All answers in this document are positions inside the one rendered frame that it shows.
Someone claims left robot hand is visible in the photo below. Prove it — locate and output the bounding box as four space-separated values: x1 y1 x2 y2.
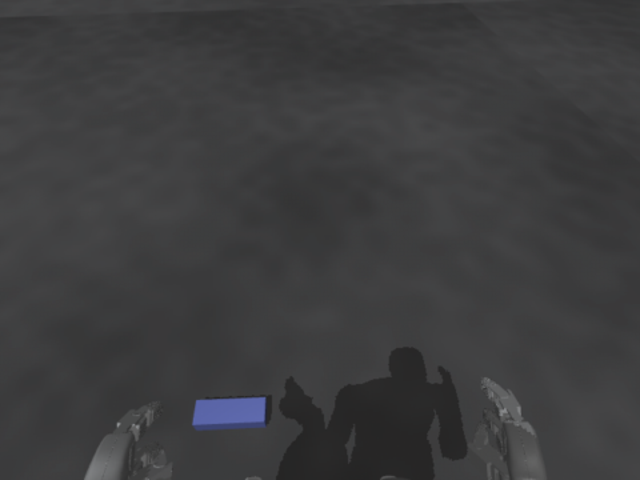
84 401 173 480

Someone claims carton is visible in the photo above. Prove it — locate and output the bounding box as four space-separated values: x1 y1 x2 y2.
192 397 267 431

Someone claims right robot hand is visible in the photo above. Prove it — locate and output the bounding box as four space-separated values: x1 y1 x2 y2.
467 377 547 480

